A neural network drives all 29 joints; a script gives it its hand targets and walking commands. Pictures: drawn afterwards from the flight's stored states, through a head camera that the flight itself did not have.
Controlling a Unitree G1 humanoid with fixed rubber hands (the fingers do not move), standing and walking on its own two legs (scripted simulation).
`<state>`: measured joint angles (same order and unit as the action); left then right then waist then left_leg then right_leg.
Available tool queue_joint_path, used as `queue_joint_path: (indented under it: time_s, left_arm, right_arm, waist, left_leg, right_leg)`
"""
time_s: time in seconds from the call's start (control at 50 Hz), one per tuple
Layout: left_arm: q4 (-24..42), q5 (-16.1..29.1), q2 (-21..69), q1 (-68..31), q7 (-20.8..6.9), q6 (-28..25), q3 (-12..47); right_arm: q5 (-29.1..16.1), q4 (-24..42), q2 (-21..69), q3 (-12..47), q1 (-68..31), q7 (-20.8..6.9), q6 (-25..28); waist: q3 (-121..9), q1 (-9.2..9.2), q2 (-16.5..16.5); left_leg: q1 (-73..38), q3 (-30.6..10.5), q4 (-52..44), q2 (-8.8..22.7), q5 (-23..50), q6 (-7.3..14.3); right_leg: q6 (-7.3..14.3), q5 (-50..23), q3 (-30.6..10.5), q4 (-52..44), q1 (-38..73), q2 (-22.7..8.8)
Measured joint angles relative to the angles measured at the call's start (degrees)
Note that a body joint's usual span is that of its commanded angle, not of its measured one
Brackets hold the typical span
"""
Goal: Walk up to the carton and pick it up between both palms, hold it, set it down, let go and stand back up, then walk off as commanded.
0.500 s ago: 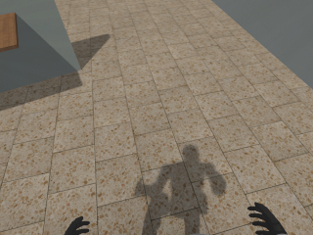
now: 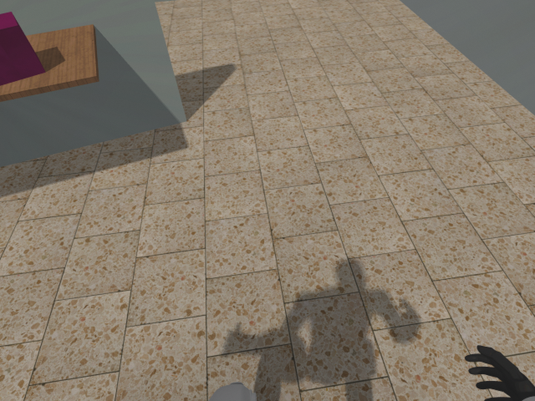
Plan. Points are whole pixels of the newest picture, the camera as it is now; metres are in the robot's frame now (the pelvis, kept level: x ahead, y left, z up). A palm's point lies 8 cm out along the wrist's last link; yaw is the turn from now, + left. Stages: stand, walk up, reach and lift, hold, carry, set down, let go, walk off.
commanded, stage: walk up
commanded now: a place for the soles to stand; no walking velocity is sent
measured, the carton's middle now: out of the picture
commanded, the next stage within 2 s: none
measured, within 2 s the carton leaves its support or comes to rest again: neither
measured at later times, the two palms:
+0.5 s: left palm out of the picture +0.21 +0.47 -0.07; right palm (386, 336) +0.22 -0.17 -0.07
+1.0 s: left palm out of the picture +0.25 +0.64 -0.12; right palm (274, 261) +0.37 +0.01 -0.07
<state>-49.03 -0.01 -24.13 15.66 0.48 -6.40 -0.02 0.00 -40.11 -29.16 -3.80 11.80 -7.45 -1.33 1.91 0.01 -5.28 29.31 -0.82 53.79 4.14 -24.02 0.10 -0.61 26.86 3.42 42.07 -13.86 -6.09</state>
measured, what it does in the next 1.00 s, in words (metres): steps to the left, turning left: left foot, then right foot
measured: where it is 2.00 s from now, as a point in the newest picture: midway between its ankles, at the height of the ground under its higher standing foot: (157, 329)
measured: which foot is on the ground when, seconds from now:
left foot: up 0.00-0.00, down 0.02-0.58, up 0.60-0.84, down 0.86-1.00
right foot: down 0.00-0.04, up 0.06-0.54, down 0.56-0.88, up 0.90-1.00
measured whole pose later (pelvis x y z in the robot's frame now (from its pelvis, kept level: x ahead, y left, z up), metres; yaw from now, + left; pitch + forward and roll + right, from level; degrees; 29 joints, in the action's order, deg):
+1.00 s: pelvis +0.22 +0.31 -0.01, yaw +16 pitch -4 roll -3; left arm -50.1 0.0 -26.2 8.2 2.4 -4.6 0.0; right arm 0.0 -42.8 -23.8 -4.9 18.2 -4.9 1.8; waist 5.5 1.1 2.5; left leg 27.8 -4.4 55.0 0.4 -23.3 -0.9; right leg -0.6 29.6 0.3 70.3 -26.4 -5.3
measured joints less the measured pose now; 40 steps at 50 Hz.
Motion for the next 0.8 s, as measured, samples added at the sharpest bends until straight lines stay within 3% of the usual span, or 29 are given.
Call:
queue_joint_path:
  time_s: [0.06, 0.14, 0.24, 0.34, 0.48, 0.56, 0.58, 0.6, 0.64, 0.68, 0.72, 0.76, 0.8]
  left_arm:
    - [0.0, 0.0, -1.3, -2.3, 0.0, 0.1, 0.0]
    - [0.0, 0.0, -1.3, -6.6, 0.0, 0.2, 0.0]
    - [0.0, 0.0, -1.3, -8.5, 0.0, 0.5, 0.0]
    - [-1.0, 0.0, -1.4, -7.8, 0.0, 1.7, 0.0]
    - [-1.3, 0.0, -1.4, -8.1, 0.0, 2.2, 0.0]
    - [-1.0, 0.0, -1.3, -8.5, 0.0, 2.0, 0.0]
    - [-0.7, 0.0, -1.3, -8.5, 0.1, 1.8, 0.0]
    - [-0.3, 0.0, -1.2, -8.5, 0.3, 1.6, 0.0]
    - [-0.2, 0.0, -1.2, -7.3, 1.2, 1.5, 0.0]
    - [-0.2, 0.0, -1.2, -5.6, 2.0, 1.5, 0.0]
    - [-0.3, 0.0, -1.2, -4.4, 2.1, 1.5, 0.0]
    - [-0.3, 0.0, -1.2, -4.0, 2.1, 1.5, 0.0]
    - [-0.3, 0.0, -1.2, -4.1, 2.1, 1.2, 0.0]
  right_arm:
    - [0.0, 0.0, 1.1, -0.4, 0.7, 0.2, 1.2]
    - [0.0, -0.2, 3.8, -0.4, 3.8, 1.1, 1.9]
    - [0.0, -0.2, 6.9, -0.4, 6.2, 2.4, 1.9]
    - [0.0, -0.2, 7.0, -0.4, 6.9, 2.9, 2.5]
    - [0.0, -0.2, 6.9, -0.4, 7.0, 4.0, 3.1]
    - [0.0, -0.2, 6.8, -0.4, 7.1, 4.4, 3.1]
    - [0.0, -0.2, 6.6, -0.4, 6.8, 4.5, 3.1]
    - [0.0, -0.2, 6.5, -0.4, 6.4, 4.5, 3.1]
    - [0.0, -0.2, 6.4, -0.4, 5.9, 4.5, 3.0]
    - [0.0, -0.2, 6.0, -0.5, 4.7, 4.3, 3.0]
    - [0.0, -0.2, 5.0, -0.5, 3.5, 3.8, 3.0]
    - [0.0, -0.1, 3.5, -0.4, 2.7, 3.3, 3.0]
    - [0.0, -0.1, 2.1, -0.4, 2.4, 2.8, 2.9]
  waist:
    - [0.7, 0.17, 2.0]
    - [1.0, 0.4, 2.7]
    - [2.0, 1.51, 6.0]
    - [2.4, 1.49, 7.1]
    - [2.4, 1.47, 7.8]
    - [2.9, 1.43, 7.4]
    - [4.1, 1.41, 6.6]
    - [5.4, 1.34, 5.5]
    - [6.1, 1.18, 3.7]
    - [6.1, 0.32, 3.2]
    - [6.0, -0.04, 3.2]
    - [6.0, -0.05, 2.9]
    - [5.5, 0.0, 2.9]
  left_leg:
    - [-0.9, 1.5, -1.7, -2.9, 1.3, 1.9]
    - [-2.8, 1.4, -4.0, -5.9, 1.4, 4.7]
    - [-9.2, 1.5, -13.0, -11.3, 4.4, 6.1]
    - [-16.0, 1.5, -18.8, -15.2, 4.9, 8.4]
    - [-22.4, 1.5, -25.7, -19.9, 4.9, 8.9]
    - [-22.6, 1.4, -24.6, -21.9, 3.5, 8.6]
    - [-21.0, 1.4, -19.5, -21.7, 2.7, 6.2]
    - [-17.8, 1.1, -10.4, -21.1, 1.0, 2.6]
    - [-10.6, 0.1, 7.8, -19.2, 0.0, -0.7]
    - [-4.6, -0.4, 20.0, -16.1, -0.1, -1.3]
    - [-0.6, -2.6, 24.9, -12.2, -0.1, -1.3]
    - [1.6, -5.3, 23.7, -7.9, -0.2, -1.3]
    - [1.9, -6.1, 15.3, -3.2, -0.2, -1.3]
  right_leg:
    - [-0.1, 0.7, -1.0, 7.6, -2.0, -3.5]
    - [-0.1, 1.6, -2.1, 24.8, -10.7, -0.2]
    - [-0.1, -2.5, -2.2, 25.7, -16.4, 0.4]
    - [-0.1, -6.1, -2.2, 22.8, -17.7, 0.4]
    - [-0.1, -7.7, -2.2, 12.3, -17.7, 0.3]
    - [0.1, -9.5, -2.3, -0.6, -15.2, 1.0]
    - [0.5, -15.7, -1.8, -2.3, -13.8, 1.0]
    - [0.5, -17.0, -0.7, -1.9, -12.8, 1.0]
    - [0.5, -14.2, 1.5, -1.3, -10.9, 1.0]
    - [0.5, -12.2, 1.9, -1.3, -9.5, 0.8]
    - [0.5, -11.1, 1.9, -1.3, -8.0, 0.1]
    - [0.5, -10.1, 2.2, -1.3, -6.3, -0.7]
    - [0.3, -8.9, 2.2, -1.3, -4.9, -1.7]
